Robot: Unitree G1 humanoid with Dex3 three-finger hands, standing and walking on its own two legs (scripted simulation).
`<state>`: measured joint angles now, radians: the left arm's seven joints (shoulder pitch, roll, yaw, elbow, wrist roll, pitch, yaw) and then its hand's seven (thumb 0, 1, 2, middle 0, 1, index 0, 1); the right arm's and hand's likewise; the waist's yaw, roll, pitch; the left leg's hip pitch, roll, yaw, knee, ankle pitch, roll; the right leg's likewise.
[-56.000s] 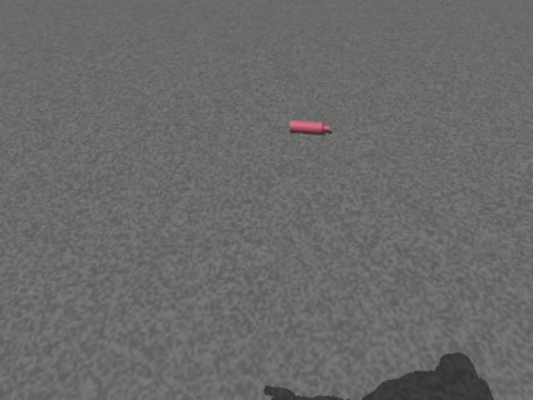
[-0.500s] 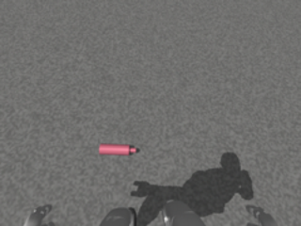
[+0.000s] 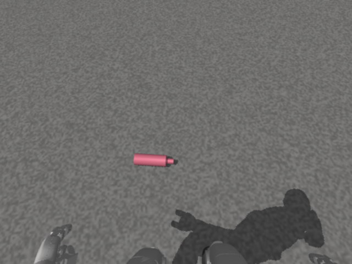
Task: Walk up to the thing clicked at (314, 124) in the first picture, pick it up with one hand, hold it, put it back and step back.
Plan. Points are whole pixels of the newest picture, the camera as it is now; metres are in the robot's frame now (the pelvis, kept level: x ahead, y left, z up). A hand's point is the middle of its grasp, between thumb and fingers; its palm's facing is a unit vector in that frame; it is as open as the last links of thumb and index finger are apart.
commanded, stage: step back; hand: left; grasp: from above
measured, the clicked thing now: (154, 160) +0.65 +0.16 -0.73
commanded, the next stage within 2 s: none
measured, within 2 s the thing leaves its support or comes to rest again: neither
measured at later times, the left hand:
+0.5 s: hand out of the picture -0.08 +0.26 -0.15, palm faces -0.08 -0.91 -0.41, open 7.4 cm
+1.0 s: hand out of the picture -0.20 +0.26 -0.14, palm faces -0.01 -0.94 -0.35, open 7.4 cm
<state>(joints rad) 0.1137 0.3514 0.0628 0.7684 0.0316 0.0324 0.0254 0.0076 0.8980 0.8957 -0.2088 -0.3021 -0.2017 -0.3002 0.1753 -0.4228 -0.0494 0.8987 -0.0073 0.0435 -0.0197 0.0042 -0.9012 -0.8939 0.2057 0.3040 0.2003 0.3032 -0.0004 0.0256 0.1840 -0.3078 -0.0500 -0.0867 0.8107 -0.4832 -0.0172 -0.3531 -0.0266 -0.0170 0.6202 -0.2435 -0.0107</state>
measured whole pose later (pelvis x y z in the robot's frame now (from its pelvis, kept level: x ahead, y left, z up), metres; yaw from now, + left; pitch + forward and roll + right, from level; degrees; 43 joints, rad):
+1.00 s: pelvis -0.33 +0.00 +0.01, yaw -1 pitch -2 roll -1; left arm 0.13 0.38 0.07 0.81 0.01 0.08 0.02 0.01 0.90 0.90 -0.21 -0.30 -0.20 -0.30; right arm 0.19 -0.35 -0.03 0.88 -0.05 0.04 0.00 0.01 -0.90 -0.89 0.21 0.30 0.21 0.30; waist -0.01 -0.03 0.15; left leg -0.30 0.00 -0.03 0.58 -0.25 0.02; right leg -0.48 0.11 0.14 1.20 -0.50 -0.02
